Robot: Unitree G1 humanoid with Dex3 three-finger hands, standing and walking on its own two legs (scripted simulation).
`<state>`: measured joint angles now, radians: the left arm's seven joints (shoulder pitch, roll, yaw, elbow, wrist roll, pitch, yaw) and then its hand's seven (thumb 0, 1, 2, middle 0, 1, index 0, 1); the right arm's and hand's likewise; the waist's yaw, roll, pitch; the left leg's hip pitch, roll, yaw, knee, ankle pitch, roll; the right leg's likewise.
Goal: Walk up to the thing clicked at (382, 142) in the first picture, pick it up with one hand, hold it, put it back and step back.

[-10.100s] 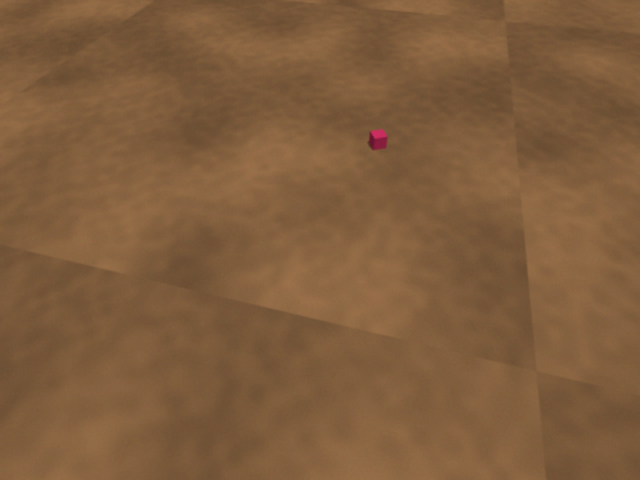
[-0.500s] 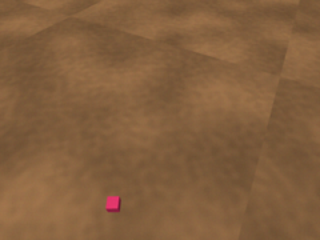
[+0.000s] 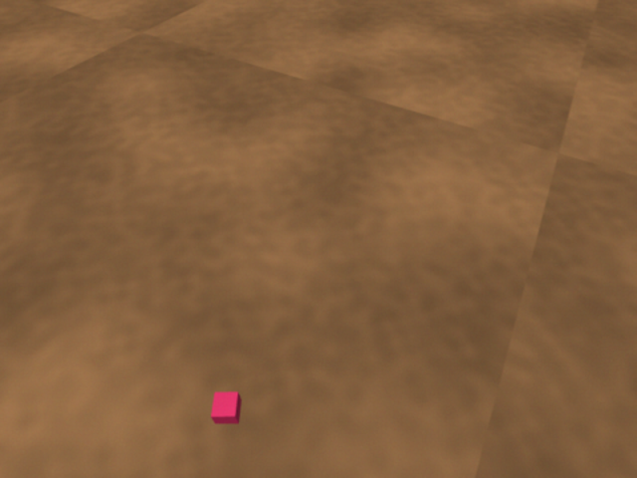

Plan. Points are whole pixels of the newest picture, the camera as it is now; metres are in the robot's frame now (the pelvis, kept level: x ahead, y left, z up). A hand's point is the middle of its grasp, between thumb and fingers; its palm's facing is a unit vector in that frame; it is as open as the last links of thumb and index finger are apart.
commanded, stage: stand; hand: left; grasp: from above
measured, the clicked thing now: (226, 407) +0.44 +0.28 -0.75
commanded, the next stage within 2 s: rise first in 0.02 s
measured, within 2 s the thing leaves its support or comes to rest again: neither
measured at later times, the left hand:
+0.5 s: hand out of the picture +0.15 +0.26 -0.18, palm faces -0.08 -0.92 -0.38, open 11.0 cm
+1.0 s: hand out of the picture +0.12 +0.27 -0.23, palm faces -0.15 -0.88 -0.45, open 13.1 cm
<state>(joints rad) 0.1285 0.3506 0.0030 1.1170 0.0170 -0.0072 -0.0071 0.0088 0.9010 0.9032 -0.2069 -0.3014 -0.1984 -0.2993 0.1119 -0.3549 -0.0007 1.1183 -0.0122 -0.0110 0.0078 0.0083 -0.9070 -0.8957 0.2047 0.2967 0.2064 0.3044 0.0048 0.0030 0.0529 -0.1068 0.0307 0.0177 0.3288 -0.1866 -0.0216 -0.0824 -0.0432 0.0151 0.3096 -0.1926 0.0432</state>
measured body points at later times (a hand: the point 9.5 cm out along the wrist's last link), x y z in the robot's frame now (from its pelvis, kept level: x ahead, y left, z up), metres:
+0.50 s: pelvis -0.01 +0.00 -0.03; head +0.05 +0.00 +0.41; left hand +0.15 +0.31 -0.15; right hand +0.09 -0.26 -0.15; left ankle +0.00 +0.13 -0.75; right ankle -0.01 -0.15 -0.75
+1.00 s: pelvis -0.01 +0.00 -0.10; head +0.09 +0.02 +0.34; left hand +0.13 +0.32 -0.20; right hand +0.17 -0.24 -0.19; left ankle +0.00 +0.13 -0.75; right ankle -0.01 -0.15 -0.75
